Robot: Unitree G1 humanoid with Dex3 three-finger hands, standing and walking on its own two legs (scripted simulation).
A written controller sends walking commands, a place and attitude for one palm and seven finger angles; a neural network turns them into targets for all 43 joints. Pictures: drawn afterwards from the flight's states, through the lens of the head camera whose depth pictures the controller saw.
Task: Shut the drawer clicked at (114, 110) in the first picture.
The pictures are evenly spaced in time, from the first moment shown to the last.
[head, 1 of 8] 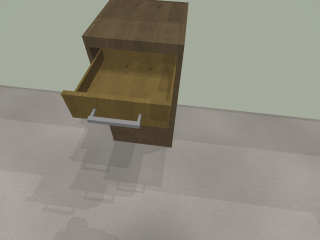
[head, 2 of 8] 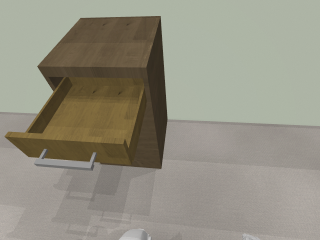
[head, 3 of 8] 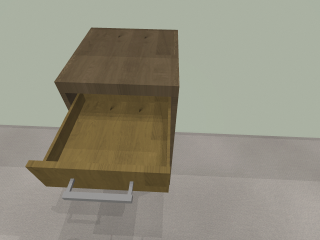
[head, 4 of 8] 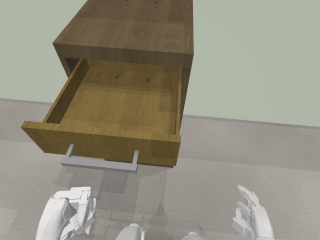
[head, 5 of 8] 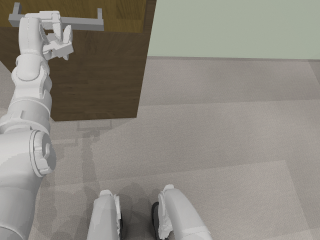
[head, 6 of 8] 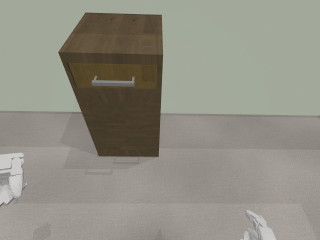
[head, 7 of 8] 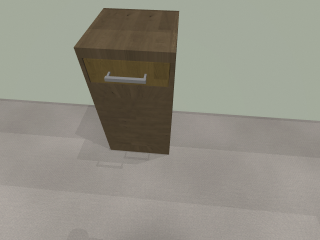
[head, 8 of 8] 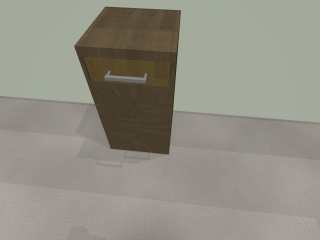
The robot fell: no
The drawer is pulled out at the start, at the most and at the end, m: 0.30 0.30 0.00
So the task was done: yes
